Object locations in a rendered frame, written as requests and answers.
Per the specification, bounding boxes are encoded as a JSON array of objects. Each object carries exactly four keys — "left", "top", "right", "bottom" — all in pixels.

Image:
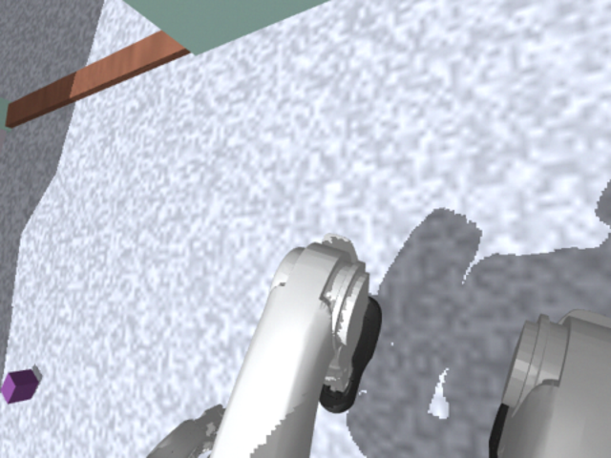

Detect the left robot foot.
[{"left": 319, "top": 296, "right": 382, "bottom": 413}]

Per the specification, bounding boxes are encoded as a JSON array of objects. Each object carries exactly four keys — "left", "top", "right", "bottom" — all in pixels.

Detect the right robot foot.
[{"left": 489, "top": 403, "right": 509, "bottom": 458}]

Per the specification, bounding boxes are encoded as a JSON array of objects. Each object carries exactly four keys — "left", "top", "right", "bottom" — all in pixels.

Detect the left robot hand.
[{"left": 146, "top": 404, "right": 226, "bottom": 458}]

